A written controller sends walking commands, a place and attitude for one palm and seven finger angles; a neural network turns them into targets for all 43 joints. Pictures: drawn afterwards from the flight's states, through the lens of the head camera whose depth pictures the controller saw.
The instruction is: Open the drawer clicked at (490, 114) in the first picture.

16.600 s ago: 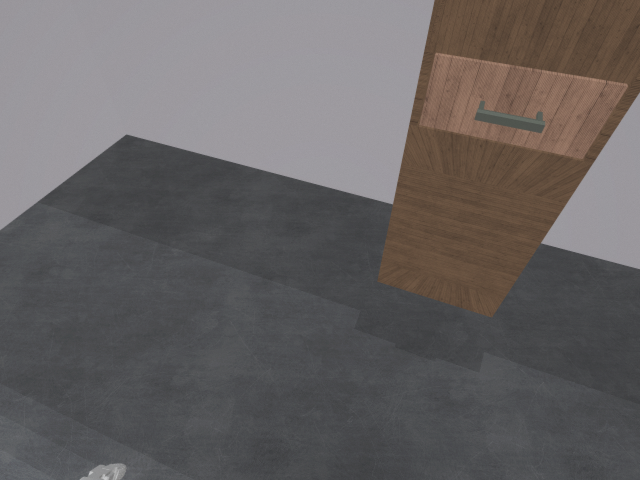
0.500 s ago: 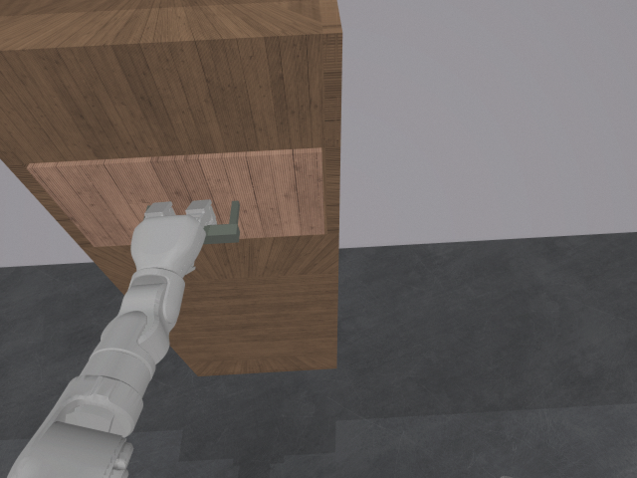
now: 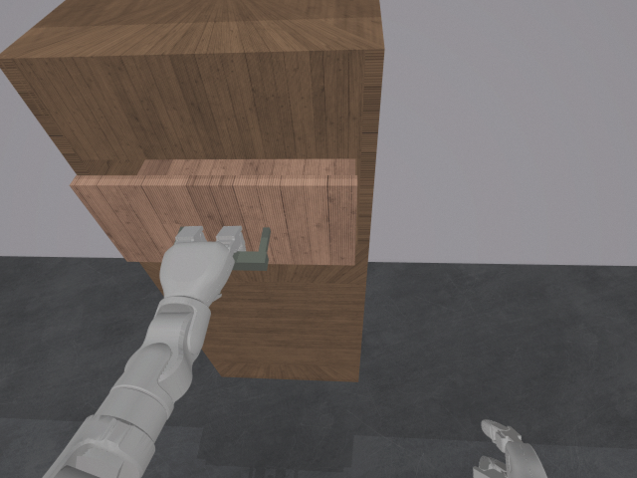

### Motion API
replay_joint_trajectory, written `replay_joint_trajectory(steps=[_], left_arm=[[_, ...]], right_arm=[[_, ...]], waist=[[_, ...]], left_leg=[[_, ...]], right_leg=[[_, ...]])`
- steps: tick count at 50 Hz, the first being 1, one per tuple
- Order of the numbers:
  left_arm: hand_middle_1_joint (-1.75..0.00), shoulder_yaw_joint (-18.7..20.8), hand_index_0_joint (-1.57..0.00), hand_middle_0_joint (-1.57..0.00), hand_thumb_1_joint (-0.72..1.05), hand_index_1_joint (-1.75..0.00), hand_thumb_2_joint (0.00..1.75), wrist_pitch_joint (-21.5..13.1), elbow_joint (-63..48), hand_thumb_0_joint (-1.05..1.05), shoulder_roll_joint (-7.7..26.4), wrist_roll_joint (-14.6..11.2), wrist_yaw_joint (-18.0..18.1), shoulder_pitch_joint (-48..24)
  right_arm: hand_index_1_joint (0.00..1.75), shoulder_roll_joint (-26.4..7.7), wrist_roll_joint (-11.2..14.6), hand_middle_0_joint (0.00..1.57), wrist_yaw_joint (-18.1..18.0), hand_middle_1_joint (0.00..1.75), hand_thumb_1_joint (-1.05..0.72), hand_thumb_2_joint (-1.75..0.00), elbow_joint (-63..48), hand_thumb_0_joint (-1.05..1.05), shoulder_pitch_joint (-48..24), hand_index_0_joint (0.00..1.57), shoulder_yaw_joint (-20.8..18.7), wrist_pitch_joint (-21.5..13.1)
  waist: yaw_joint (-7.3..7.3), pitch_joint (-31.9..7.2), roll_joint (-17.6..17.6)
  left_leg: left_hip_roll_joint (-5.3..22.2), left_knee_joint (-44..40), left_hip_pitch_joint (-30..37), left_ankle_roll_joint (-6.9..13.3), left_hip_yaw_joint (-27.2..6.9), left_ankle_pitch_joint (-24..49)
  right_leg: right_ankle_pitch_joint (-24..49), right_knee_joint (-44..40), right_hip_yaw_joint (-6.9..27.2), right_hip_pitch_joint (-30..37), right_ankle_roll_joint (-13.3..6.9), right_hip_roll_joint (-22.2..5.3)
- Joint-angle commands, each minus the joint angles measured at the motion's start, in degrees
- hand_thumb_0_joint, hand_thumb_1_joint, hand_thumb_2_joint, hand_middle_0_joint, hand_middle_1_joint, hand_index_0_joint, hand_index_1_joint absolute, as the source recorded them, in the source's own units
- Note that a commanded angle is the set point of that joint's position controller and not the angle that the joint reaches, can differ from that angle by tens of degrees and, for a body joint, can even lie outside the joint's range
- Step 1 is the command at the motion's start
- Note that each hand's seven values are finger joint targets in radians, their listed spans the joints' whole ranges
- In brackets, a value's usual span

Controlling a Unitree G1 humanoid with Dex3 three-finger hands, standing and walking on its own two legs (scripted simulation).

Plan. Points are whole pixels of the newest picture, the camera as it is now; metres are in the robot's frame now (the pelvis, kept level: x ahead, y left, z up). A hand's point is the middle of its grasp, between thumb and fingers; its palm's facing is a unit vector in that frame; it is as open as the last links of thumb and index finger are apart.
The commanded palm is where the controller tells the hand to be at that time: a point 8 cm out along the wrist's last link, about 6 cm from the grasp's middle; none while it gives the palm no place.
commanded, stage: pull the drawer open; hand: left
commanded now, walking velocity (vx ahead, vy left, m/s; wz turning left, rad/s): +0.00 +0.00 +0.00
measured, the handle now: (220, 247) +0.41 +0.18 +0.04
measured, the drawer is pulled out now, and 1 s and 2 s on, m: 0.05 0.17 0.29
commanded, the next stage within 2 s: open the thumb to release the handle in 1.56 s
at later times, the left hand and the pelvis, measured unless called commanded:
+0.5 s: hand (202, 332) +0.29 +0.18 +0.02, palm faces +0.03 -0.13 -0.99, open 5.5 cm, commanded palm +0.24 +0.20 +0.08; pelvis +0.00 -0.01 +0.00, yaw -4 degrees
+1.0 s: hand (188, 376) +0.23 +0.18 +0.02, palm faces +0.02 -0.11 -0.99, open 5.5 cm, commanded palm +0.19 +0.19 +0.08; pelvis -0.01 -0.02 +0.00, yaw -1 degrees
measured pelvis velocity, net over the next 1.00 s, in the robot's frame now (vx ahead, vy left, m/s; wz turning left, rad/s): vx -0.01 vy -0.02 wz -0.02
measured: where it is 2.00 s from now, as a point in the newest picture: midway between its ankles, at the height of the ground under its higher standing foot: outside the picture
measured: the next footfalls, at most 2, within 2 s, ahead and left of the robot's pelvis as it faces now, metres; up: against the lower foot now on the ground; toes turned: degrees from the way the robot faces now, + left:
none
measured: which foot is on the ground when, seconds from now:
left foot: down 0.00-1.00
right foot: down 0.00-1.00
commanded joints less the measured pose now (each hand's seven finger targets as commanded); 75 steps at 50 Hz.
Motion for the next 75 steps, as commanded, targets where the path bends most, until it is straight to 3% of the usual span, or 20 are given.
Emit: replay_joint_trajectory(steps=[1, 3, 5, 8, 10, 11, 16, 27, 30, 31, 32, 34, 39, 40, 46, 50, 54, 60, 73, 75], left_arm=[[-1.35, 6.8, -0.4, -0.4, 0.9, -1.35, 0.9, -1.8, -10.7, 0.0, 10.1, 0.5, 1.9, -21.6], [-1.35, 5.1, -0.4, -0.4, 0.9, -1.35, 0.9, -2.5, -9.3, 0.0, 7.9, 0.5, 1.8, -21.9], [-1.35, 7.6, -0.4, -0.4, 0.9, -1.35, 0.9, -3.4, -10.4, 0.0, 10.0, 0.5, 1.9, -16.7], [-1.35, 8.7, -0.4, -0.4, 0.9, -1.35, 0.9, -4.1, -13.9, 0.0, 9.7, -0.8, 1.8, -8.4], [-1.35, 11.5, -0.4, -0.4, 0.9, -1.35, 0.9, -4.3, -15.4, 0.0, 12.0, -1.0, 1.9, -2.2], [-1.35, 10.0, -0.4, -0.4, 0.9, -1.35, 0.9, -4.3, -17.9, 0.0, 10.1, -1.3, 1.9, -0.2], [-1.35, 12.8, -0.4, -0.4, 0.9, -1.35, 0.9, -2.9, -26.2, 0.0, 11.7, -1.5, 3.3, 11.4], [-1.35, 12.3, -0.4, -0.4, 0.9, -1.35, 0.9, -0.7, -41.8, 0.0, 9.4, -1.2, 5.8, 31.7], [-1.35, 11.3, -0.4, -0.4, 0.9, -1.35, 0.9, -0.8, -44.9, 0.0, 8.6, -0.8, 6.1, 35.0], [-1.35, 10.1, -0.4, -0.4, 0.9, -1.35, 0.9, -0.4, -43.3, 0.0, 9.0, 0.5, 6.5, 24.1], [-1.35, 10.0, -0.4, -0.4, 0.9, -1.35, 0.9, -0.2, -41.8, 0.0, 8.8, 1.5, 6.8, 19.6], [-1.35, 11.0, -0.4, -0.4, 0.9, -1.35, 0.9, 0.3, -39.3, 0.0, 9.6, 1.7, 7.1, 22.4], [-1.35, 9.8, -0.4, -0.4, 0.9, -1.35, 0.9, 0.3, -39.0, 0.0, 9.5, 0.4, 5.2, 21.2], [-1.35, 11.4, -0.4, -0.4, 0.9, -1.35, 0.9, 0.2, -38.7, 0.0, 11.4, 0.2, 4.7, 21.1], [-1.35, 10.9, -0.4, -0.4, 0.9, -1.35, 0.9, -1.2, -38.3, 0.0, 11.2, 0.4, 3.2, 18.8], [-1.35, 13.0, -0.4, -0.4, 0.9, -1.35, 0.9, -3.0, -42.1, 0.0, 11.6, -1.2, 2.8, 31.6], [-1.35, 11.7, -0.4, -0.4, 0.9, -1.35, 0.9, -4.1, -47.1, 0.0, 9.2, -1.7, 2.9, 40.9], [-1.35, 14.2, -0.4, -0.4, 0.9, -1.35, 0.9, -5.5, -52.8, 0.0, 10.2, -2.3, 5.5, 53.6], [-1.35, 13.7, -0.4, -0.4, 0.9, -1.35, 0.9, -5.8, -59.2, 0.0, 9.0, -2.0, 12.0, 69.2], [-1.35, 15.3, -0.4, -0.4, 0.9, -1.35, 0.9, -5.7, -60.5, 0.0, 10.5, -2.3, 12.5, 69.6]], right_arm=[[0.3, -6.8, -0.4, 0.2, -0.8, 0.3, -0.9, -0.9, -6.0, 0.0, 0.3, 0.2, -2.3, -1.9], [0.3, -6.5, -0.4, 0.2, -0.7, 0.3, -0.9, -0.9, -6.1, 0.0, 0.4, 0.2, -2.4, -2.0], [0.3, -6.7, -0.7, 0.2, -0.5, 0.3, -0.9, -0.9, -6.7, 0.0, 0.1, 0.2, -2.6, -2.2], [0.3, -6.5, -0.5, 0.2, 0.0, 0.3, -0.9, -0.9, -8.1, 0.0, -1.0, 0.2, -2.5, -2.6], [0.3, -6.8, -0.4, 0.2, 0.3, 0.3, -0.9, -0.9, -8.5, 0.0, -1.7, 0.2, -2.4, -2.8], [0.3, -6.6, -0.5, 0.2, 0.6, 0.3, -0.9, -0.9, -9.0, 0.0, -2.2, 0.2, -2.3, -3.1], [0.3, -6.8, -0.3, 0.2, 1.5, 0.3, -0.9, -0.9, -9.8, 0.0, -3.7, 0.2, -2.2, -4.1], [0.3, -5.9, -0.9, 0.2, 3.1, 0.3, -0.9, -0.9, -11.1, 0.0, -7.9, 0.2, -1.5, -5.8], [0.3, -5.7, -1.1, 0.2, 3.6, 0.3, -0.9, -0.9, -11.5, 0.0, -8.8, 0.2, -1.2, -5.9], [0.3, -6.3, -1.4, 0.2, 3.1, 0.3, -0.9, -0.9, -10.0, 0.0, -8.7, 0.2, -1.0, -5.4], [0.3, -6.0, -1.7, 0.2, 2.7, 0.3, -0.9, -0.9, -9.7, 0.0, -8.5, 0.2, -1.2, -5.3], [0.3, -5.3, -1.6, 0.2, 2.0, 0.3, -0.9, -0.9, -10.1, 0.0, -9.0, 0.2, -0.9, -5.5], [0.3, -4.6, -1.4, 0.2, 1.1, 0.3, -0.9, -0.9, -10.0, 0.0, -10.5, 0.2, 0.0, -5.2], [0.3, -4.9, -1.4, 0.2, 0.7, 0.3, -0.9, -0.9, -10.0, 0.0, -10.8, 0.2, 0.2, -5.1], [0.3, -4.3, -1.8, 0.2, 0.4, 0.3, -0.9, -0.9, -10.1, 0.0, -11.1, 0.2, 0.7, -5.1], [0.3, -4.3, -1.7, 0.2, 1.4, 0.3, -0.9, -0.9, -11.5, 0.0, -11.4, 0.2, 0.6, -5.9], [0.3, -4.3, -2.0, 0.2, 2.7, 0.3, -0.9, -0.9, -12.8, 0.0, -11.5, 0.2, 0.5, -6.3], [0.3, -5.5, -2.1, 0.2, 4.2, 0.3, -0.9, -0.9, -13.9, 0.0, -10.7, 0.2, -0.1, -6.6], [0.3, -6.3, -2.5, 0.2, 6.9, 0.3, -0.9, -0.9, -16.6, 0.0, -9.1, 0.2, -0.5, -5.8], [0.3, -6.7, -2.5, 0.2, 6.7, 0.3, -0.9, -0.9, -17.3, 0.0, -9.1, 0.2, -0.2, -5.5]], waist=[[-1.66, -18.0, -4.6], [-2.0, -16.6, -4.7], [-0.23, -19.2, -4.7], [0.94, -18.7, -5.4], [1.93, -18.3, -6.1], [1.92, -18.0, -5.6], [2.68, -16.8, -4.3], [3.36, -13.6, -3.2], [3.34, -12.4, -2.6], [0.7, -9.8, -2.8], [0.49, -8.8, -2.8], [1.83, -9.4, -3.3], [2.29, -9.1, -5.7], [2.58, -9.1, -5.1], [2.88, -8.9, -3.6], [4.79, -10.4, -3.1], [4.98, -8.6, -4.5], [5.39, -9.5, -3.3], [4.51, -8.3, -4.4], [4.55, -9.1, -5.5]], left_leg=[[1.4, -1.4, 8.6, -1.1, 0.1, 30.5], [1.2, -1.3, 7.7, -0.9, 0.3, 27.8], [1.0, -1.4, 7.4, -0.8, 0.6, 28.3], [0.9, -2.1, 5.5, -0.6, 0.9, 27.2], [0.8, -2.7, 3.4, -0.8, 0.9, 26.8], [0.8, -2.8, 3.4, -0.7, 1.1, 26.8], [1.2, -3.4, 3.8, -1.1, 1.1, 28.3], [1.7, -2.7, 7.2, -1.6, 0.6, 30.9], [1.9, -2.1, 8.3, -1.7, 0.2, 31.4], [1.9, -1.6, 7.9, -1.7, -0.4, 28.1], [1.9, -1.5, 7.9, -1.6, -0.2, 25.1], [1.3, -1.9, 7.5, -1.5, 0.1, 21.0], [0.6, -2.4, 7.3, -1.3, 0.0, 19.4], [0.4, -2.6, 7.0, -1.3, 0.1, 18.6], [0.0, -2.8, 6.0, -1.2, 0.3, 17.7], [-0.1, -3.0, 5.3, -1.6, 0.3, 19.3], [0.2, -2.6, 3.4, -1.3, 0.6, 18.5], [0.7, -0.4, 2.1, -1.5, 0.7, 20.9], [1.6, 6.2, 0.4, -1.8, -0.7, 21.0], [1.7, 6.7, 0.2, -1.7, -1.0, 20.5]], right_leg=[[27.1, -2.1, 0.8, 9.6, -0.3, -1.5], [25.6, -2.5, 0.7, 8.5, -0.3, -1.5], [26.9, -2.3, 1.6, 11.0, -0.4, -1.5], [29.2, -2.3, 2.4, 13.8, -0.2, -1.9], [30.7, -2.1, 3.3, 15.9, -0.3, -2.0], [32.2, -2.1, 3.5, 16.2, -0.1, -2.3], [34.0, -1.7, 4.4, 16.8, -0.1, -2.2], [32.2, -0.9, 4.3, 14.1, -0.2, -1.6], [30.2, -0.7, 4.1, 12.3, -0.4, -1.3], [27.0, -0.8, 3.9, 8.3, -0.4, -1.1], [23.2, -1.2, 3.3, 6.5, -0.4, -0.9], [19.7, -1.9, 3.1, 7.6, -0.5, -0.7], [20.5, -2.8, 3.8, 9.7, -0.2, -1.1], [20.8, -3.2, 4.7, 10.5, -0.3, -1.2], [21.8, -3.5, 5.7, 11.5, -0.2, -1.8], [26.2, -2.7, 6.8, 14.8, -0.2, -2.2], [25.9, -2.3, 7.0, 14.1, 0.2, -2.6], [28.2, 0.0, 7.3, 12.5, -0.2, -2.3], [20.8, 5.0, 6.3, 1.1, -0.4, -1.7], [21.0, 5.0, 7.0, 1.2, -0.5, -1.6]])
